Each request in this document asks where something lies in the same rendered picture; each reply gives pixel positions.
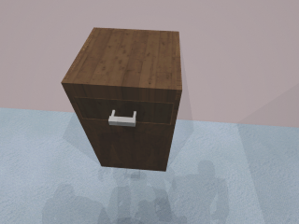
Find drawer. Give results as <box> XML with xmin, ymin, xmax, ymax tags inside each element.
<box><xmin>74</xmin><ymin>96</ymin><xmax>174</xmax><ymax>124</ymax></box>

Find handle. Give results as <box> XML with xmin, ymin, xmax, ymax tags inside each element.
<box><xmin>108</xmin><ymin>109</ymin><xmax>136</xmax><ymax>127</ymax></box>

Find cabinet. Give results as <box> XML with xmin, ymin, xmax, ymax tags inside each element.
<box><xmin>61</xmin><ymin>27</ymin><xmax>182</xmax><ymax>172</ymax></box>

